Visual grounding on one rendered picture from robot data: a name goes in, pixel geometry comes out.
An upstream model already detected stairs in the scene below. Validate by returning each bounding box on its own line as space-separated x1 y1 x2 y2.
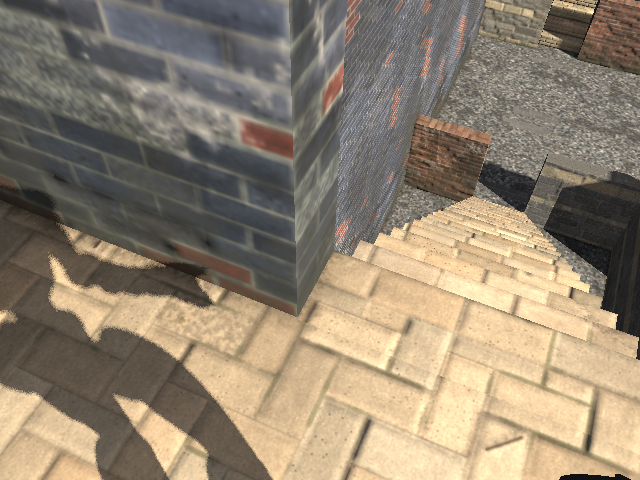
352 196 639 359
538 0 598 54

